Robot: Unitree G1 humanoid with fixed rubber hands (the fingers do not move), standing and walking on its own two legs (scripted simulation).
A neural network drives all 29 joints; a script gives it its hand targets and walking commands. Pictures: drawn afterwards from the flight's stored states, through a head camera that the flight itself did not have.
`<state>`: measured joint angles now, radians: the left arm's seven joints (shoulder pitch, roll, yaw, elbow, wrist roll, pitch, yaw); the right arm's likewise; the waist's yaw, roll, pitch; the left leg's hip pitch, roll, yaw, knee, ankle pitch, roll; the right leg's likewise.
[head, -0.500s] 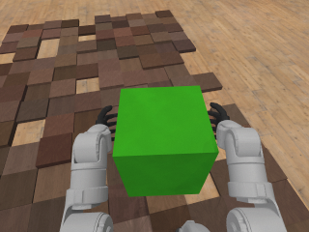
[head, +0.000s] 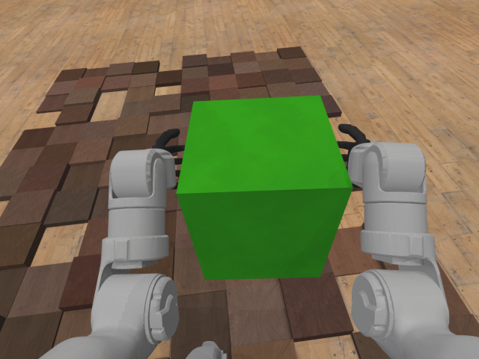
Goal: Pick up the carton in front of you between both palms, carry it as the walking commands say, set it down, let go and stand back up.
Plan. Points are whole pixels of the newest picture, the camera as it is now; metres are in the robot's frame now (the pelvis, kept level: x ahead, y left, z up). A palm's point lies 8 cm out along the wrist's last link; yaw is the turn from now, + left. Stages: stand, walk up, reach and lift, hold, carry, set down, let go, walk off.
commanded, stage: carry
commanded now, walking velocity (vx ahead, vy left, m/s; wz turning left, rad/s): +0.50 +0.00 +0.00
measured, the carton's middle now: (259, 193) +0.37 +0.01 +0.09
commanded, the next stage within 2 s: none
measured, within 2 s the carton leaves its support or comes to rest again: neither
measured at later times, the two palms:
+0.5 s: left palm (181, 114) +0.63 +0.20 +0.08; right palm (305, 107) +0.65 -0.10 +0.08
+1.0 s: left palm (169, 47) +0.92 +0.28 +0.12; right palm (268, 44) +0.90 -0.01 +0.13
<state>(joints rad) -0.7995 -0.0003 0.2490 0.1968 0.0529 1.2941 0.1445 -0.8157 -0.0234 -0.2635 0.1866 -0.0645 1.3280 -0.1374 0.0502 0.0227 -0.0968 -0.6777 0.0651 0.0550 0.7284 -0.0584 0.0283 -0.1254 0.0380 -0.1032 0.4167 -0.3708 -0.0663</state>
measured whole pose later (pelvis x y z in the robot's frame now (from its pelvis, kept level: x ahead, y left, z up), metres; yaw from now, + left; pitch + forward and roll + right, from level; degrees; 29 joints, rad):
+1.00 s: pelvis +0.58 +0.16 +0.00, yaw -1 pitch +3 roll -5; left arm -0.55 -0.16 0.24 -0.21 0.15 1.31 0.13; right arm -0.53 0.10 -0.30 -0.21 -0.09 1.31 -0.10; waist -0.05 0.04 -0.01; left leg -0.12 -0.05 0.06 0.30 -0.18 -0.06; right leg -0.69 -0.01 -0.09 0.95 -0.21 0.00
